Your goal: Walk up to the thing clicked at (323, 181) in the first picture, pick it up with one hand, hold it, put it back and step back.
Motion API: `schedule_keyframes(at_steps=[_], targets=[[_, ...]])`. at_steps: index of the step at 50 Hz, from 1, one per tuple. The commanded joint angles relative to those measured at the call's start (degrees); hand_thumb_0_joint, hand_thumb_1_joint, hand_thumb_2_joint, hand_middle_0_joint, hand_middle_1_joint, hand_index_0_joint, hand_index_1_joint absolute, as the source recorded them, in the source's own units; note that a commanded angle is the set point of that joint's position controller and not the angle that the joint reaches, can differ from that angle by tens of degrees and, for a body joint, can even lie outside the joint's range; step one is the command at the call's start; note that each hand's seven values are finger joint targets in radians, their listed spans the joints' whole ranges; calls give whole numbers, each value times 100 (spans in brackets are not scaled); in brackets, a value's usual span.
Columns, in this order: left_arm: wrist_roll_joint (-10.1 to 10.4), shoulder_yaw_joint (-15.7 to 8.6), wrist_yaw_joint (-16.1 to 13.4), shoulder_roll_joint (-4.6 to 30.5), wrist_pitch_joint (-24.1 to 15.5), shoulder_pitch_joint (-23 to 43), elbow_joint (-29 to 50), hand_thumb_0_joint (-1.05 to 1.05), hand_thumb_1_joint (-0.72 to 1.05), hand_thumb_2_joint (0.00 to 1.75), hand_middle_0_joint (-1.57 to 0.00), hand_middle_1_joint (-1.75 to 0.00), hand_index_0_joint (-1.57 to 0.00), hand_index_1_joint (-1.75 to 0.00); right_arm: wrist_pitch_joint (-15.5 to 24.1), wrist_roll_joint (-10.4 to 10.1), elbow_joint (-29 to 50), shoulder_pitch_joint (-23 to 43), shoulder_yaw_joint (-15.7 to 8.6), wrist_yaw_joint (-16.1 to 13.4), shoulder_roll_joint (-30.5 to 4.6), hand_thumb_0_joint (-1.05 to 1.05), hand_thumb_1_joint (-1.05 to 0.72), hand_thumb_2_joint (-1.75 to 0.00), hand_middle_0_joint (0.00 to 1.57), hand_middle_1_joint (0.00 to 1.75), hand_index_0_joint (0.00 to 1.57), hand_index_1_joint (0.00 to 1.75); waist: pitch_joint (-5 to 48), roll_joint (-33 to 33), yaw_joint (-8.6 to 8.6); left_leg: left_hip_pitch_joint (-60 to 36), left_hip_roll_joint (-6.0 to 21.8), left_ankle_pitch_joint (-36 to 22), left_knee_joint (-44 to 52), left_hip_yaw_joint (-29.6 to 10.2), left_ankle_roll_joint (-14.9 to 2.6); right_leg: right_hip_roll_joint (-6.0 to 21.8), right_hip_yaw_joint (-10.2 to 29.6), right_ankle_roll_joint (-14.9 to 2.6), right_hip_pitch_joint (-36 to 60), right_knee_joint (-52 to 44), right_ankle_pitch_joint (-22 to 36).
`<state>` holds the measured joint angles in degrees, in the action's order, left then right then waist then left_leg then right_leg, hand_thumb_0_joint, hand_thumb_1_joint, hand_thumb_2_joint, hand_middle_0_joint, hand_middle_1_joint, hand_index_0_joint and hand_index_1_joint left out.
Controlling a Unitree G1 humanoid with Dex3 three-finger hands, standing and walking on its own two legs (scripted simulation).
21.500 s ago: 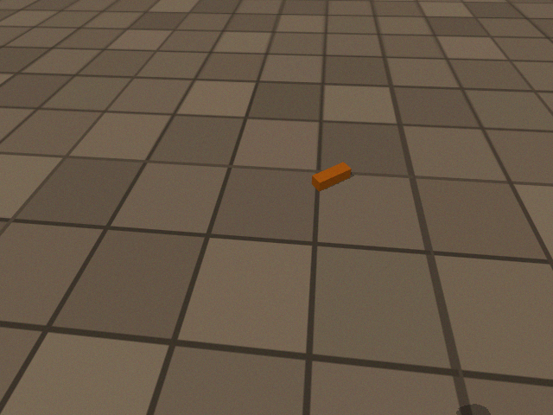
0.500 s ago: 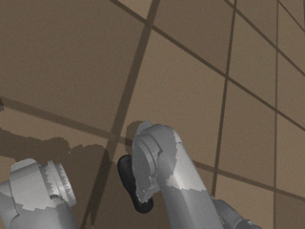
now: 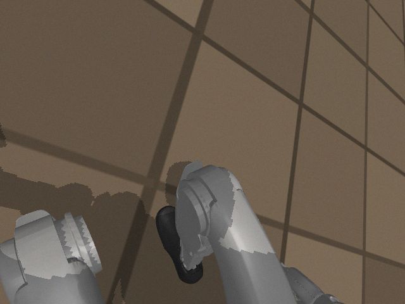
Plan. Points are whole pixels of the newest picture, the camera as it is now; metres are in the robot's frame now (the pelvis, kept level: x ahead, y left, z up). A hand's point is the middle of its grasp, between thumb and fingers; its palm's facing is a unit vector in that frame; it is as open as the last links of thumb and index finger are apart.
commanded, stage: settle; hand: left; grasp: from above
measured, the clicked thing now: out of the picture +0.45 +0.37 -0.28
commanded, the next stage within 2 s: lift in 0.74 s
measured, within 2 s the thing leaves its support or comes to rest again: leaves its support in 0.16 s
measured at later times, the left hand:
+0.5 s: hand out of the picture +0.43 +0.38 -0.18, palm faces -0.44 -0.11 -0.89, open 9.6 cm
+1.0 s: hand out of the picture +0.43 +0.37 -0.11, palm faces -0.45 -0.11 -0.89, open 9.6 cm
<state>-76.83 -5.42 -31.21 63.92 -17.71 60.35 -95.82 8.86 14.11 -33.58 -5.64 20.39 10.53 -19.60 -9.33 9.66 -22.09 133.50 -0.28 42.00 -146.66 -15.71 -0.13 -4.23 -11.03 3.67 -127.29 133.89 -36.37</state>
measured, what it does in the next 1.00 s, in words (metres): stands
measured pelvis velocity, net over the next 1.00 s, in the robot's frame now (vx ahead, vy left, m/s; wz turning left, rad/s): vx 0.00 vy -0.01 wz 0.11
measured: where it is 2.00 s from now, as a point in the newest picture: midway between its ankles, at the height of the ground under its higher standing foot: (139, 287)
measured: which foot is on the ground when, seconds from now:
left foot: down 0.00-1.00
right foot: down 0.00-1.00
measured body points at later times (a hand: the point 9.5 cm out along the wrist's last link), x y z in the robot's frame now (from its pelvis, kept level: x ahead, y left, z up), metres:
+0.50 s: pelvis +0.00 +0.00 +0.01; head +0.24 +0.14 +0.37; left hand +0.45 +0.38 -0.12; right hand +0.11 -0.26 -0.06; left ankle +0.06 +0.12 -0.27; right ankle +0.13 -0.12 -0.27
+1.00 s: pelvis +0.00 -0.01 +0.04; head +0.22 +0.11 +0.41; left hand +0.45 +0.37 -0.06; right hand +0.08 -0.27 -0.05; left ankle +0.06 +0.12 -0.27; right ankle +0.13 -0.12 -0.27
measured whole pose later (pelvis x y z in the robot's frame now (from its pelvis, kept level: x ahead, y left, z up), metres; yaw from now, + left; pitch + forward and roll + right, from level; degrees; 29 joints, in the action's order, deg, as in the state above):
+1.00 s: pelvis +0.00 -0.01 +0.04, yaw +6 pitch +34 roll -11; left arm -69.7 -4.4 -9.5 49.1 -14.7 52.4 -68.7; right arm -1.7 5.7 -36.1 -11.3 6.9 7.1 -17.2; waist 1.6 0.2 -14.3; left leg 132.2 -1.6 38.0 -135.8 -9.2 -0.4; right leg -1.1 -6.1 2.5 -126.8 128.3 -36.1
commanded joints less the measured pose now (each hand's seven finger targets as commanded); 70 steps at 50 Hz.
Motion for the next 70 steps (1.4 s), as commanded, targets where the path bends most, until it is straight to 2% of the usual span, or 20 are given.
schedule_keyframes(at_steps=[1,2,3,4,5,10,13,16,22,25,30,32,39,42,45,50,60,63,65,70], targets=[[108,-247,-117,1559,81,1330,1021,0,51,67,-87,-72,-90,-69,-9,-38,-59,-955,-754,-92,-2037,0,-92,-90,20,30,20,30,3712,-3712,-52,-3087,246,-1657,1748,518,87,-142,-487,-530,1827,-883,1411],[99,-317,-105,1636,89,1355,1225,0,51,67,-87,-73,-90,-70,-30,-30,-97,-957,-776,-81,-1984,0,-91,-90,20,30,20,30,3908,-3898,4,-3154,246,-1704,1752,560,86,-148,-455,-540,1935,-891,1432],[132,-205,-37,1397,89,1412,1397,0,51,66,-87,-72,-90,-69,7,-46,-9,-932,-824,-71,-2015,0,-92,-90,20,30,20,30,3824,-3916,-10,-3220,228,-1811,1736,545,119,-112,-476,-568,1703,-852,1474],[148,-402,-26,1592,127,1223,1329,0,50,64,-86,-71,-89,-68,-1,-78,-105,-945,-876,-60,-1997,0,-92,-90,20,30,20,30,3943,-3985,57,-3338,252,-1806,1781,532,129,-117,-465,-573,1752,-849,1408],[162,-238,22,1351,123,1414,1692,0,50,66,-87,-71,-90,-68,11,-94,-15,-960,-894,-39,-1988,0,-91,-90,20,30,20,30,4010,-4050,16,-3426,243,-1960,1753,550,129,-119,-457,-563,1679,-855,1512],[294,-402,275,1254,216,1284,2288,0,53,60,-87,-68,-91,-65,-11,-211,-132,-1092,-1147,4,-1943,0,-91,-90,20,30,20,30,4280,-4131,191,-3408,175,-2013,1732,709,119,-73,-372,-611,1691,-966,1538],[382,-394,498,1048,271,1105,2770,0,58,59,-90,-67,-94,-63,-109,-296,-233,-1231,-1304,53,-1815,0,-91,-90,20,30,20,30,4643,-4388,419,-3616,151,-2085,1901,753,136,-28,-296,-626,1713,-967,1546],[485,-229,738,590,342,1166,2630,0,63,61,-93,-68,-98,-63,-201,-380,-188,-1301,-1427,74,-1785,0,-90,-90,20,30,20,30,4383,-3890,276,-3262,113,-1839,1938,763,71,-10,-278,-617,1546,-1058,1429],[606,-73,1185,291,355,1133,2869,0,74,63,-104,-66,-107,-63,-420,-545,-240,-1465,-1540,15,-1660,0,-91,-90,20,30,20,30,4463,-3508,443,-3101,29,-1614,2104,850,8,45,-166,-622,1597,-1227,1280],[627,-58,1366,334,288,1303,3157,0,74,64,-103,-68,-107,-64,-566,-625,-175,-1435,-1597,-53,-1585,0,-91,-90,20,30,20,30,4849,-3484,498,-3245,21,-1684,2159,871,-11,55,-106,-623,1670,-1256,1298],[626,-87,1521,377,188,1424,3112,0,70,66,-103,-66,-106,-63,-724,-660,-184,-1494,-1632,-198,-1526,0,-91,-90,20,30,20,30,4541,-3021,451,-2806,-38,-1362,2110,1027,-90,67,-15,-621,1794,-1503,1039],[607,-173,1560,488,161,1395,3281,0,70,68,-103,-68,-106,-65,-776,-668,-177,-1497,-1628,-236,-1455,0,-91,-90,20,30,20,30,4899,-3195,618,-3039,-35,-1515,2210,1066,-71,62,37,-612,1952,-1455,1139],[627,-230,1612,462,116,1491,3466,0,69,74,-100,-73,-103,-70,-909,-697,-158,-1512,-1701,-385,-1434,0,-91,-90,20,30,20,30,5020,-3365,688,-3279,-69,-1483,2391,1070,-44,112,40,-657,1683,-1503,1035],[633,-216,1671,423,176,1343,3417,0,65,63,-99,-72,-104,-68,-945,-731,-168,-1569,-1738,-408,-1360,0,-94,-91,20,30,20,30,5104,-3301,740,-3384,-60,-1438,2552,1079,-61,117,70,-640,1791,-1583,1012],[760,-203,1814,324,277,1245,3555,0,57,70,-92,-63,-94,-60,-981,-775,-184,-1605,-1828,-443,-1408,0,-89,-89,20,30,20,30,5129,-3453,807,-3576,-90,-1504,2678,1086,-38,163,101,-682,1700,-1664,1013],[1083,-253,2120,227,431,1075,4104,0,71,68,-101,-70,-105,-66,-1075,-913,-168,-1692,-1967,-453,-1273,0,-92,-91,20,30,20,30,5712,-3418,946,-3913,-78,-1706,2965,1132,-85,181,213,-625,2058,-1819,1185],[1468,-212,2569,-178,389,374,4905,0,71,68,-103,-66,-106,-63,-1193,-1128,-74,-1581,-2232,-597,-1072,0,-91,-91,20,30,20,30,5632,-2945,1154,-4152,-87,-1281,3608,1191,-157,209,450,-632,2357,-2420,914],[1543,-282,2590,-89,340,337,5357,0,70,68,-100,-68,-104,-65,-1193,-1202,-29,-1518,-2261,-665,-982,0,-91,-90,20,30,20,30,5829,-2840,1280,-4258,-77,-1021,3911,1208,-203,188,508,-587,2685,-2639,826],[1614,-115,2610,-425,351,72,5382,0,69,69,-100,-69,-103,-66,-1189,-1231,11,-1481,-2267,-689,-910,0,-91,-90,20,30,20,30,5713,-2801,1280,-4415,-50,-944,4159,1186,-200,171,514,-562,2886,-2812,825],[1719,-128,2646,-554,492,-339,5754,0,69,68,-98,-70,-102,-66,-1167,-1350,7,-1386,-2351,-797,-898,0,-91,-90,20,30,20,30,5723,-2792,1380,-5136,0,-1202,4722,1001,-157,208,500,-549,3116,-3087,973]])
